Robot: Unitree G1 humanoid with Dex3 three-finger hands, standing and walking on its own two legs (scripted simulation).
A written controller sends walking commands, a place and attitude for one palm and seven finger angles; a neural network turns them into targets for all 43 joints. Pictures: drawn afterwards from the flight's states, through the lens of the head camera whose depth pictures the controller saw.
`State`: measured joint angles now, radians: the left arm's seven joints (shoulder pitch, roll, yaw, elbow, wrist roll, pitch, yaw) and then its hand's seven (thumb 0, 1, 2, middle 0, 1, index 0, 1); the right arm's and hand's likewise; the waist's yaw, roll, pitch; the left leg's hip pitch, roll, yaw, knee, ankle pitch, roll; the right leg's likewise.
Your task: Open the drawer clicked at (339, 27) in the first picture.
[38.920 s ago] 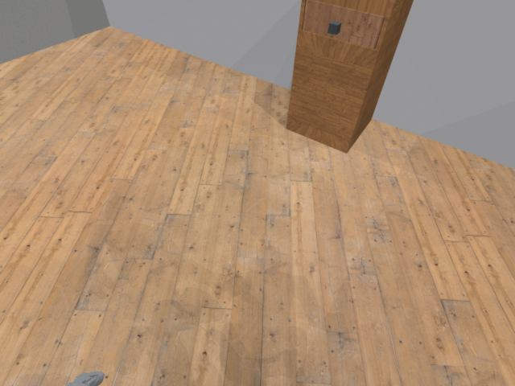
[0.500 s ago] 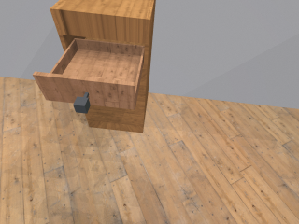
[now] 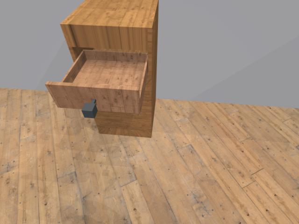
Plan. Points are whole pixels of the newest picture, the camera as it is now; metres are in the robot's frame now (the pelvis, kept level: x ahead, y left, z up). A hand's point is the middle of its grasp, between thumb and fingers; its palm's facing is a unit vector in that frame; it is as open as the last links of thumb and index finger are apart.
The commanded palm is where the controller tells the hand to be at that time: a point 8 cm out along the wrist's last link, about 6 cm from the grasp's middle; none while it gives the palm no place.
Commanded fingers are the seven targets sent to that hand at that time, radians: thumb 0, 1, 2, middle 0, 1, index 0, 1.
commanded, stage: let the arm hang, fingers relaxed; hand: left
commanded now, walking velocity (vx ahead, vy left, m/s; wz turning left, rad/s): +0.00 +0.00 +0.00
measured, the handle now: (91, 106) +0.56 +0.28 -0.07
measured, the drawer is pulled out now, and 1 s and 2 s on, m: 0.30 0.30 0.30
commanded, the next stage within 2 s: look to check the result in 0.28 s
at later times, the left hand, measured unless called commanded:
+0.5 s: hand out of the picture +0.04 +0.17 -0.17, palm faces -0.01 -0.97 -0.25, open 7.4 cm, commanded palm none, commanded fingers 0.00 0.90 0.90 -0.20 -0.30 -0.20 -0.30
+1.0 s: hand out of the picture +0.08 +0.17 -0.16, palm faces +0.00 -0.96 -0.28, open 7.4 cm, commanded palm none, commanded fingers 0.00 0.90 0.90 -0.20 -0.30 -0.20 -0.30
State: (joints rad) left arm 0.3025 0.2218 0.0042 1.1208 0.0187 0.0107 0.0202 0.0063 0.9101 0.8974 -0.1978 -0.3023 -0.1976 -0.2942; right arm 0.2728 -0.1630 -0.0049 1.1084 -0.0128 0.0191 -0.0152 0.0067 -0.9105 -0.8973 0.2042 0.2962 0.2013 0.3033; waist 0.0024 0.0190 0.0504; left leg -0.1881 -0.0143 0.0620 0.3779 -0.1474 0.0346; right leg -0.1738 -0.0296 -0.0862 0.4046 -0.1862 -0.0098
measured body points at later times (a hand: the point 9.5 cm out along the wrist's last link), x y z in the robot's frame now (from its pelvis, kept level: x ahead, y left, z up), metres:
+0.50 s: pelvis +0.02 -0.03 +0.00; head +0.03 -0.04 +0.45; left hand +0.05 +0.22 -0.15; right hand +0.02 -0.27 -0.16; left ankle +0.04 +0.10 -0.74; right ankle +0.02 -0.11 -0.74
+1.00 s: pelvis +0.04 -0.04 +0.00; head +0.06 -0.05 +0.45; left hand +0.08 +0.22 -0.14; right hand +0.07 -0.31 -0.15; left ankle +0.04 +0.10 -0.74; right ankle +0.02 -0.11 -0.74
